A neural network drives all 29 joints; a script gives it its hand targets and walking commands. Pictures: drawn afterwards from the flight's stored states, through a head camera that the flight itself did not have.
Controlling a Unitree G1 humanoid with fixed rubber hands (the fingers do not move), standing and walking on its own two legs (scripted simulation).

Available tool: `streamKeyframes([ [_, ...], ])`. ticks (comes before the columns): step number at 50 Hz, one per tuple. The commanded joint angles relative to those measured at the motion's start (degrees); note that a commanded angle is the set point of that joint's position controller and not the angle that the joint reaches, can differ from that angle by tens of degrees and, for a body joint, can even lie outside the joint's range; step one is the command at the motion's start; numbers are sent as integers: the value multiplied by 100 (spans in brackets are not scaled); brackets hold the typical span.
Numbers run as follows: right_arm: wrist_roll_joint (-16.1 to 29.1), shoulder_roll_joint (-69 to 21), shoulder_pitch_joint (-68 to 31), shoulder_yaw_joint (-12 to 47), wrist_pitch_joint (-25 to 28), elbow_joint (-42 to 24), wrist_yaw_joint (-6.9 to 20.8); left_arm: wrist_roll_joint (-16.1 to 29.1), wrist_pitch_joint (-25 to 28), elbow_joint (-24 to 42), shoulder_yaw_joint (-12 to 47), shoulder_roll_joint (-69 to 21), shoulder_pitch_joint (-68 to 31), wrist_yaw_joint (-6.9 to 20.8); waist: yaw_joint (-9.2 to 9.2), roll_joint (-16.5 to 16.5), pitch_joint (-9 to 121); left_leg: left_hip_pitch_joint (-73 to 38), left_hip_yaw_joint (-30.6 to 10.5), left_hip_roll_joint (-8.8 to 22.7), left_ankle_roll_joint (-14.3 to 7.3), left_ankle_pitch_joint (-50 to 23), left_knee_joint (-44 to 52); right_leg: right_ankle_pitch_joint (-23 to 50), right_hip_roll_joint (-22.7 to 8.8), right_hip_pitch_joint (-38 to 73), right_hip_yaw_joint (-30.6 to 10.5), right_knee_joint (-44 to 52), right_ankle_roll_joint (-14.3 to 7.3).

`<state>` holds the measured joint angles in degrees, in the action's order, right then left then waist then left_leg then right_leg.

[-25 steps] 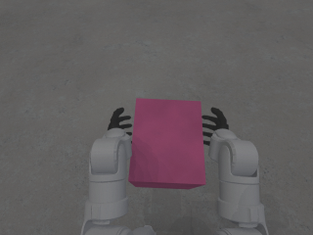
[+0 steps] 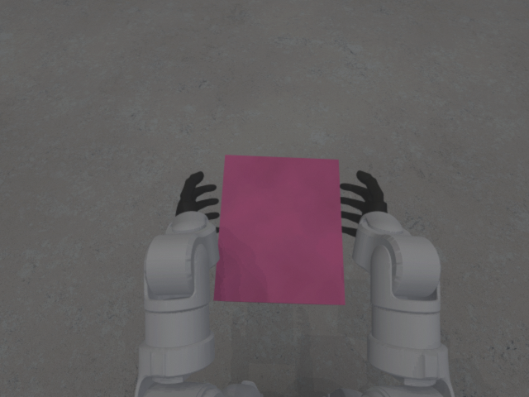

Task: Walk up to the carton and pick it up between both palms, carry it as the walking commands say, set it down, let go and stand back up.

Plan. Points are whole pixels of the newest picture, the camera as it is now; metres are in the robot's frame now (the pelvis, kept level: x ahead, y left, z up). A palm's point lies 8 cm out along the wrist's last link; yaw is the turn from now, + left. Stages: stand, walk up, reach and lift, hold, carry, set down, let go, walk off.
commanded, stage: carry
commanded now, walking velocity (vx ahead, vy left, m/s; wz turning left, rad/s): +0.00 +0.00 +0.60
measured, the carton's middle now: (276, 238) +0.35 +0.02 -0.01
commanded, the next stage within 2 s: none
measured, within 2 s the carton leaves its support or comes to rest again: neither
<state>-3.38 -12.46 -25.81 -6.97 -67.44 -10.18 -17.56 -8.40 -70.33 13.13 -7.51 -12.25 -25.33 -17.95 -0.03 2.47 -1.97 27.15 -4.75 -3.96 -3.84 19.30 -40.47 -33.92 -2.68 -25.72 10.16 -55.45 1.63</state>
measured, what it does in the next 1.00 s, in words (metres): steps on the spot, turning left: right foot, then left foot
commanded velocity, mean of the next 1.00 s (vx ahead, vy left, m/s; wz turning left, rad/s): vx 0.00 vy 0.00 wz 0.60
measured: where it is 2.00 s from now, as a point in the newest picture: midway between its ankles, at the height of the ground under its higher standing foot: outside the picture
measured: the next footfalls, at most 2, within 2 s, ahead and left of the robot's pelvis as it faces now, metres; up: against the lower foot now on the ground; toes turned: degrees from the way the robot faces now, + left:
right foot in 0.24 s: +0.02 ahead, -0.12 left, +0.00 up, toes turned -3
left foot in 0.64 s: +0.07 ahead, +0.08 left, +0.00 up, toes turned +19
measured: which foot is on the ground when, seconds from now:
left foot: down 0.00-0.24, up 0.26-0.62, down 0.64-1.00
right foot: up 0.00-0.22, down 0.24-0.64, up 0.66-1.00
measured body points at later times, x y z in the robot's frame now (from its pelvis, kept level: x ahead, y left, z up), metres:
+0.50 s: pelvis +0.02 -0.03 +0.00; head +0.09 -0.06 +0.45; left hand +0.32 +0.15 +0.09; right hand +0.38 -0.09 +0.07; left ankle +0.00 +0.09 -0.67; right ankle -0.02 -0.12 -0.72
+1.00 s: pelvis +0.07 -0.01 +0.00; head +0.12 +0.02 +0.45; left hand +0.28 +0.28 +0.08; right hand +0.42 +0.07 +0.08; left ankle +0.04 +0.07 -0.72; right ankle +0.06 -0.14 -0.67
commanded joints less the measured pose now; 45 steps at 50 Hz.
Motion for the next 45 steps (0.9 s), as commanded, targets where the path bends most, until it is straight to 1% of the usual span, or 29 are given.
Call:
streamKeyframes([
  [1,1705,-5722,-1734,2663,89,-1078,1359,2480,341,889,3422,-6302,-2364,1295,228,937,3168,-3743,-2288,1362,-401,-6153,993,2,309,-1165,-763,-81,268],
  [3,1672,-5508,-1871,2654,92,-1325,1336,2393,280,687,3383,-6273,-2078,1277,218,1094,3193,-3709,-2458,1327,-513,-6318,942,118,360,-1053,-772,91,234],
  [4,1702,-5528,-2023,2736,97,-1454,1338,2410,276,654,3364,-6297,-2110,1281,216,847,3241,-3737,-2513,1277,-551,-6182,939,122,399,-937,-812,350,233],
  [8,1722,-5585,-2019,2891,56,-1572,1291,2409,272,817,3229,-6231,-2071,1298,219,758,3395,-3139,-2364,1219,-663,-5845,752,576,285,10,-754,1205,171],
  [10,1667,-5658,-1918,2922,5,-1396,1238,2373,236,778,3132,-6242,-2122,1324,153,601,3374,-2061,-1936,989,-435,-5673,398,1343,67,1279,-675,2038,69],
  [11,1683,-5665,-2005,2984,1,-1468,1212,2323,220,647,3028,-6263,-1976,1335,52,341,3514,-1263,-1450,746,-181,-5135,-96,2308,-263,2386,-726,2728,-65],
  [12,1726,-5732,-1958,3064,4,-1496,1199,2325,244,713,2924,-6165,-1914,1349,-9,-502,3557,-4,-834,356,77,-3225,-684,4388,-1103,3681,-1203,2938,-423],
  [13,1720,-5751,-2073,3081,13,-1588,1200,2251,255,588,2864,-6089,-1785,1354,-32,-1801,3613,1613,52,-245,314,1231,-1618,7325,-2446,4989,-2139,2530,-1066],
  [14,1686,-5695,-2156,3013,12,-1456,1200,2247,256,576,2877,-6001,-1805,1344,-2,-1750,3319,2128,214,323,337,1864,-2123,8524,-2927,5019,-2074,2368,-1383],
  [16,1880,-5900,-2297,3212,36,-1514,1204,2198,281,697,2720,-6049,-1710,1382,10,-953,3174,2307,390,525,446,1223,-2631,7615,-2690,4955,-1439,2325,-1127],
  [18,1924,-5918,-2220,3186,-2,-1380,1188,2220,295,716,2664,-5966,-1788,1366,7,-1145,2991,2207,589,620,500,869,-2364,6979,-2361,4675,-996,2372,-1105],
  [20,1911,-5976,-2093,3205,-11,-1251,1170,2262,324,810,2676,-5944,-1772,1378,-20,-1336,2886,2057,793,522,513,671,-1948,6823,-2107,4591,-676,2237,-888],
  [21,1870,-5919,-2052,3195,-30,-1164,1157,2275,341,834,2653,-5856,-1828,1382,-22,-1558,2811,1912,893,542,533,616,-1802,6700,-2079,4387,-541,2228,-848],
  [27,1783,-5782,-2041,3204,-80,-1045,1147,2143,291,307,2594,-5841,-1532,1380,-25,-1777,2886,739,1474,387,339,75,-351,6480,-1992,3915,338,1868,-591],
  [29,1715,-5733,-1914,3090,-115,-833,1184,2076,249,127,2677,-5882,-1500,1368,43,-1669,2970,124,1526,301,265,-189,460,6550,-1934,3688,459,1423,-441],
  [30,1643,-5750,-1663,2998,-117,-716,1208,2146,257,266,2778,-5868,-1629,1369,162,-1487,3189,-512,1401,275,208,-795,1208,6623,-1813,3475,507,937,-269],
  [31,1631,-5827,-1562,2925,-77,-624,1237,2155,272,371,2911,-5942,-1717,1365,290,-744,3496,-1660,487,516,-18,-2045,1324,5676,-1484,2536,304,49,-63],
  [32,1687,-5834,-1631,2867,-40,-598,1273,2224,303,518,3038,-6039,-1883,1378,200,433,3520,-2833,-1254,1370,-370,-5010,975,2649,-845,804,68,-675,138],
  [33,1708,-5811,-1703,2810,-30,-524,1272,2262,298,567,3166,-6082,-2054,1375,56,1606,3329,-3548,-2674,2031,-733,-7095,945,-667,-142,-519,-237,-1178,222],
  [34,1682,-5828,-1612,2755,-67,-367,1287,2324,277,610,3253,-6035,-2199,1365,100,1327,2999,-3538,-2997,1930,-832,-7200,1172,-1069,148,-964,-697,-1376,205],
  [35,1809,-5862,-1635,2763,-52,-575,1334,2340,291,622,3200,-6129,-2046,1355,139,1190,2983,-3757,-2759,1776,-727,-7184,965,-802,92,-1245,-818,-1422,231],
  [36,1689,-5857,-1543,2703,-87,-390,1371,2309,267,407,3221,-6258,-1985,1339,175,901,3038,-3723,-2811,1765,-851,-5989,1094,-620,97,-1292,-907,-1027,226],
  [37,1658,-5917,-1314,2646,-70,-242,1385,2357,326,654,3209,-6146,-2162,1359,203,939,3249,-3915,-2628,1652,-823,-5905,1037,-456,75,-1194,-1041,-709,255],
  [38,1749,-5926,-1550,2727,-24,-422,1418,2395,380,688,3223,-6226,-2279,1353,195,852,3215,-3747,-2224,1485,-683,-5807,1018,-318,82,-1051,-915,-514,267],
  [39,1830,-5935,-1774,2816,23,-701,1457,2440,447,923,3242,-6257,-2411,1342,176,679,3191,-3594,-2186,1389,-534,-5411,1169,-124,207,-892,-831,-301,290],
  [42,1673,-5784,-1616,2761,13,-754,1424,2396,391,619,3202,-6312,-2175,1350,189,570,3063,-3467,-2299,1294,-505,-5735,1113,-108,277,-813,-806,-40,266],
  [43,1664,-5680,-1658,2726,16,-911,1419,2375,354,543,3195,-6331,-2057,1338,188,733,3043,-3410,-2363,1265,-528,-5741,1125,-21,314,-838,-780,-31,264],
  [44,1652,-5592,-1639,2726,-3,-925,1404,2343,334,468,3133,-6231,-1932,1324,200,593,3053,-3513,-2472,1257,-567,-5739,1131,-11,335,-883,-787,8,256],
  [45,1600,-5535,-1646,2675,-35,-866,1398,2332,278,446,3166,-6216,-1987,1311,187,765,2981,-3413,-2576,1234,-599,-5622,1180,3,333,-828,-818,33,242],
])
